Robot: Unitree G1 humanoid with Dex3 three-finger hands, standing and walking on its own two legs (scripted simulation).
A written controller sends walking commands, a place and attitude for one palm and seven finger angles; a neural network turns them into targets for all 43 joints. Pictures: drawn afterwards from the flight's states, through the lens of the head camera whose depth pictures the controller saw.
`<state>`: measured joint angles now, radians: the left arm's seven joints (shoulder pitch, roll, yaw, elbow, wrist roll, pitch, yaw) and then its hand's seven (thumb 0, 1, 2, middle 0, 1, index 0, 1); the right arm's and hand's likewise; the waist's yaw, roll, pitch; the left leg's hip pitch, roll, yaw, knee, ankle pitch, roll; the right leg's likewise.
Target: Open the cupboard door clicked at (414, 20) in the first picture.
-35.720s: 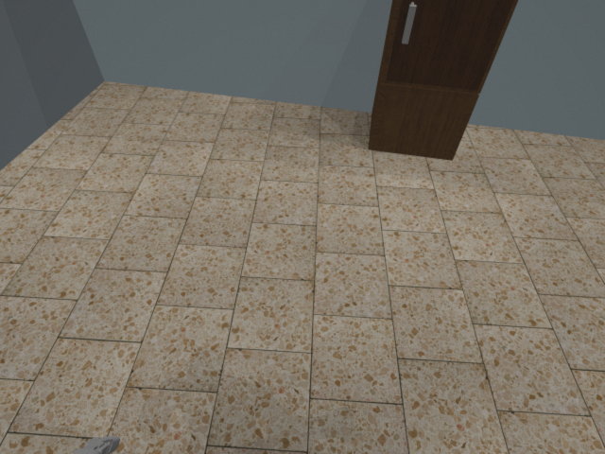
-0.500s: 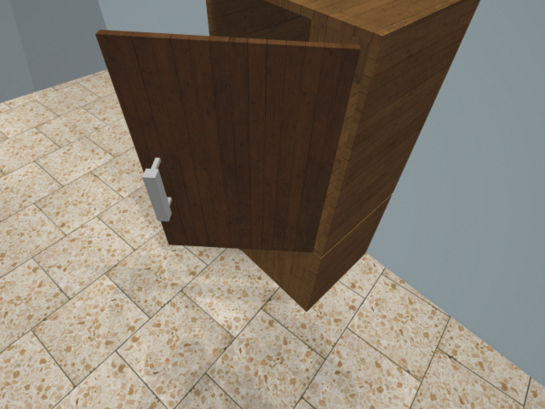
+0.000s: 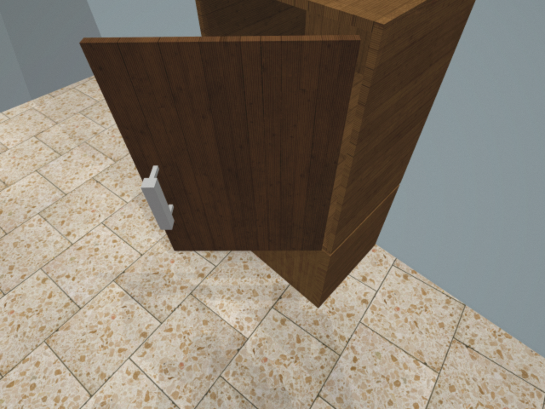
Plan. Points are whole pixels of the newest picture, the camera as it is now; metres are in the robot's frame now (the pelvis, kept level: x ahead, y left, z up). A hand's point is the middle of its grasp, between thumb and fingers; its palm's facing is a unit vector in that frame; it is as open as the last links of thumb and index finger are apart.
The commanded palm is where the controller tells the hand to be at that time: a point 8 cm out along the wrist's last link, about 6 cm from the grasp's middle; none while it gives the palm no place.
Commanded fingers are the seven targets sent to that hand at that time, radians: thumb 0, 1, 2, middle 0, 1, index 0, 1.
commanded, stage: come to a stop and stand still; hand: left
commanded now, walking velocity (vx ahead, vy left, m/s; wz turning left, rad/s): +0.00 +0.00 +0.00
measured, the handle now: (161, 197) +0.54 +0.28 -0.07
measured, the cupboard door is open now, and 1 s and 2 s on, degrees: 44 44 44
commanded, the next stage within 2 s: look again from close up in 0.84 s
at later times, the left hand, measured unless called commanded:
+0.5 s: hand out of the picture +0.01 +0.14 -0.16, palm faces +0.01 -0.97 -0.23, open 7.3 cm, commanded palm none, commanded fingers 0.00 0.90 0.90 -0.20 -0.30 -0.20 -0.30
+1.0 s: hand out of the picture +0.01 +0.12 -0.16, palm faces +0.03 -0.98 -0.22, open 7.3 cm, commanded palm none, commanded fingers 0.00 0.90 0.90 -0.20 -0.30 -0.20 -0.30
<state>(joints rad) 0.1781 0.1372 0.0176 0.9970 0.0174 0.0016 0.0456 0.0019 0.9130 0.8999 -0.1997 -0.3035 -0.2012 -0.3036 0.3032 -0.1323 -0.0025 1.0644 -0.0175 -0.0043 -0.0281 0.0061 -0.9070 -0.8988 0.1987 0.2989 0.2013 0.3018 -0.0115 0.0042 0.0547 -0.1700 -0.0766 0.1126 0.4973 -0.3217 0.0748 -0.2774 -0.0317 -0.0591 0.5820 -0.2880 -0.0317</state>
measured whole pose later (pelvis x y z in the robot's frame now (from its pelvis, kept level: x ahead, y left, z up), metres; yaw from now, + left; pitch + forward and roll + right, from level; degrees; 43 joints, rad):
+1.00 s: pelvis +0.01 -0.05 +0.01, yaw +0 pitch -1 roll +1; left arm 0.27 0.15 -0.01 1.12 0.00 -0.03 0.05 0.01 0.92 0.90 -0.20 -0.30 -0.20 -0.30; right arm 0.31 -0.13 0.03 1.15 -0.02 -0.02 -0.03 0.00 -0.90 -0.90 0.20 0.30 0.20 0.30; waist 0.00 0.01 0.04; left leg -0.11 0.01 0.07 0.39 -0.27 0.00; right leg -0.17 0.07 -0.10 0.39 -0.22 -0.10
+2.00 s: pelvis +0.00 +0.01 +0.00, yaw +2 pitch +0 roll +1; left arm 0.24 0.19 0.06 1.04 0.02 0.03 0.05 0.00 0.91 0.90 -0.20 -0.30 -0.20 -0.30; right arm 0.30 -0.15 -0.02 1.05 -0.03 0.02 -0.02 0.00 -0.90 -0.90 0.19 0.30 0.20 0.30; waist 0.02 -0.05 0.04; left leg -0.21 -0.05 0.14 0.50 -0.30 0.08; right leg -0.31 -0.06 -0.08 0.61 -0.33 -0.03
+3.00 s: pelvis -0.01 -0.01 +0.01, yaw +2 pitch -1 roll +1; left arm 0.31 0.14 -0.03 1.12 0.01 -0.03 0.04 0.00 0.91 0.90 -0.20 -0.30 -0.20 -0.30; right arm 0.24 -0.18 0.02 1.12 -0.02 -0.02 -0.02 0.00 -0.91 -0.90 0.20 0.30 0.20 0.30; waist 0.01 0.01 0.03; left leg -0.16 -0.02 0.12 0.43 -0.26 0.04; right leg -0.17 0.02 -0.02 0.47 -0.28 -0.04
